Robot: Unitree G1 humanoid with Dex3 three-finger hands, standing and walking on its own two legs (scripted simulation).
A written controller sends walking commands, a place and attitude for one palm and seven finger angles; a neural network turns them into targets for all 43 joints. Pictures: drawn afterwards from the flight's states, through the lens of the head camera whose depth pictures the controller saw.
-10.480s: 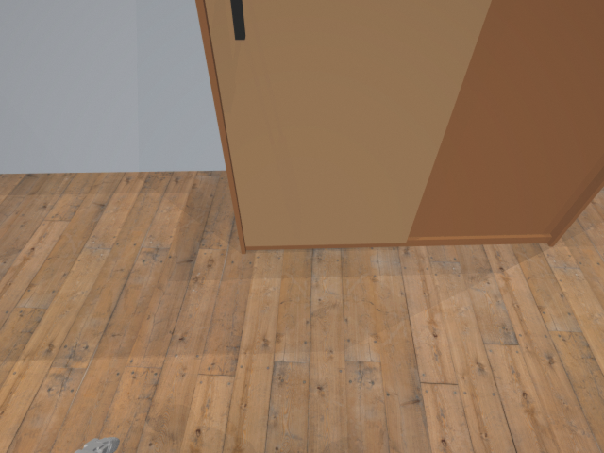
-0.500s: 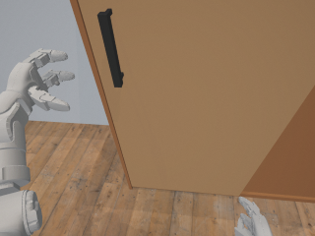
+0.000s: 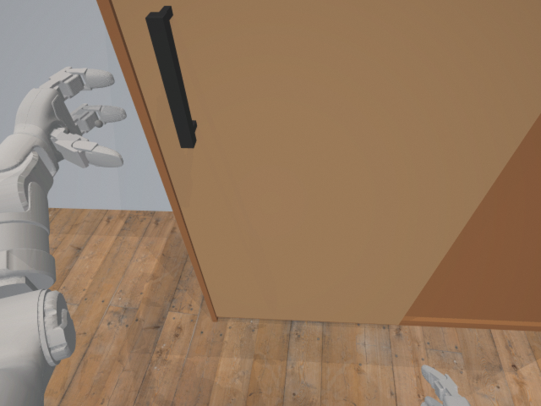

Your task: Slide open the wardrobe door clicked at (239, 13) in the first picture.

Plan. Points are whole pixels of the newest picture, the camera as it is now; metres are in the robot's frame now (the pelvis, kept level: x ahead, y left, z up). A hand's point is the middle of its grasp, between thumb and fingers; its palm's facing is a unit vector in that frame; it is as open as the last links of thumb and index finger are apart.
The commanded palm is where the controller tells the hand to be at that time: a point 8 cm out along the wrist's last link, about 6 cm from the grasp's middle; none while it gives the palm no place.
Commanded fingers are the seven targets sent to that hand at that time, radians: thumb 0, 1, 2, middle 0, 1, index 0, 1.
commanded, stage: move the hooked fingers beside the handle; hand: left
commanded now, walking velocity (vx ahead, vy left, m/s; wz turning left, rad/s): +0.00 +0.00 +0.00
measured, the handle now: (178, 82) +0.53 +0.17 +0.23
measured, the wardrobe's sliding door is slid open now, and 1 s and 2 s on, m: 0.00 0.00 0.00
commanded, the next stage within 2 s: feel for the door with the fingertips in 1.04 s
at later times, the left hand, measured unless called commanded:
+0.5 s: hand (117, 109) +0.46 +0.25 +0.23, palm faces +0.04 -1.00 -0.02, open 14.0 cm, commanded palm +0.43 +0.30 +0.23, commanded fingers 0.00 -0.50 0.30 -0.30 -1.20 -0.30 -1.20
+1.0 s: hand (121, 111) +0.45 +0.24 +0.23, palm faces +0.03 -1.00 -0.02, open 14.0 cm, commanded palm +0.43 +0.29 +0.23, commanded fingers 0.00 -0.50 0.30 -0.30 -1.20 -0.30 -1.20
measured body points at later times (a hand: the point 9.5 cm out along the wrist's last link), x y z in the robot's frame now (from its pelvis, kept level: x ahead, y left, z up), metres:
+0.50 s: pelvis +0.01 +0.00 +0.00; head +0.03 -0.01 +0.45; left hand +0.45 +0.30 +0.23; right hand +0.08 -0.27 -0.11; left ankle -0.04 +0.13 -0.74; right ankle +0.02 -0.13 -0.74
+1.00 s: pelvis +0.01 +0.00 +0.00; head +0.02 -0.01 +0.45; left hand +0.44 +0.29 +0.23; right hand +0.13 -0.25 -0.10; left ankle -0.04 +0.13 -0.74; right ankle +0.02 -0.13 -0.74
